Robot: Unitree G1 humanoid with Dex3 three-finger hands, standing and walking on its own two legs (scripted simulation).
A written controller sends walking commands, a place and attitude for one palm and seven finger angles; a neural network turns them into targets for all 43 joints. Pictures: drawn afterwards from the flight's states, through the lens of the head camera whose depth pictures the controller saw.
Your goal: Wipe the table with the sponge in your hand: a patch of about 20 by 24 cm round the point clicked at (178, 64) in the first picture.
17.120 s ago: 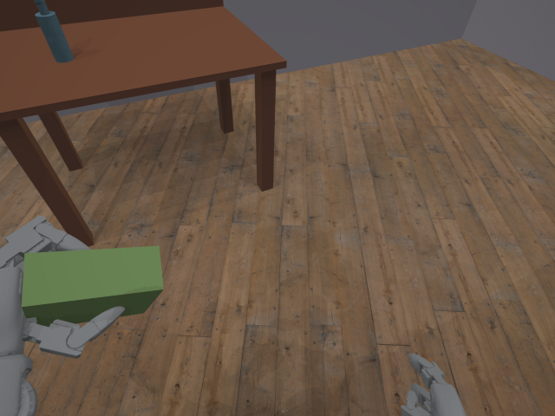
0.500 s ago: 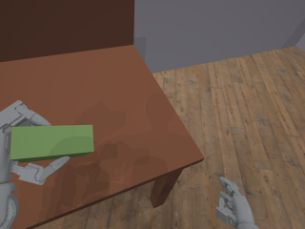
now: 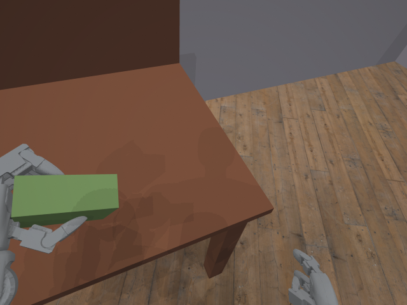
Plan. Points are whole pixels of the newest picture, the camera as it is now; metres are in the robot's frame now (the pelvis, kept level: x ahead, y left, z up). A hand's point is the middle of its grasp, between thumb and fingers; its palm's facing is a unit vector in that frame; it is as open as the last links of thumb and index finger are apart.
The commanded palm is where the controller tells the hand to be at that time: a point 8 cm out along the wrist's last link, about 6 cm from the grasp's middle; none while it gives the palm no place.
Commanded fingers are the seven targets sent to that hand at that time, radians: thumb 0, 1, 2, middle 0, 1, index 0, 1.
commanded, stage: look again from close up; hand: left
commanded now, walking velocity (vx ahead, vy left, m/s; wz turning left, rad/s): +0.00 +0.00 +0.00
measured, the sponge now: (81, 200) +0.23 +0.21 +0.13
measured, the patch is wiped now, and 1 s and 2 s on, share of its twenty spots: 0.00 0.00 0.00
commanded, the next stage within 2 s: come to a stop and stand still in 0.16 s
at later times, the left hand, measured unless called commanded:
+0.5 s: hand (47, 187) +0.23 +0.25 +0.16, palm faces +0.38 -0.84 -0.38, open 9.4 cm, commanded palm +0.16 +0.27 +0.17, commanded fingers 0.00 0.10 1.30 -1.20 -1.60 -1.20 -1.60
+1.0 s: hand (61, 191) +0.24 +0.24 +0.15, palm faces +0.33 -0.88 -0.34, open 9.4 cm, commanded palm +0.18 +0.28 +0.17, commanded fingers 0.00 0.10 1.30 -1.20 -1.60 -1.20 -1.60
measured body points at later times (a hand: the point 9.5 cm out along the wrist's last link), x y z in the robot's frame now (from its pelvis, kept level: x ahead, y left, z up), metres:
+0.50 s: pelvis -0.01 +0.00 +0.00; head +0.02 +0.01 +0.45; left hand +0.21 +0.29 +0.18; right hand +0.17 -0.23 -0.08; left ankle +0.02 +0.06 -0.74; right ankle +0.00 -0.13 -0.74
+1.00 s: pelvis +0.01 +0.00 +0.00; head +0.04 +0.03 +0.45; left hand +0.21 +0.28 +0.17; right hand +0.21 -0.22 -0.05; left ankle +0.02 +0.06 -0.74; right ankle +0.00 -0.13 -0.74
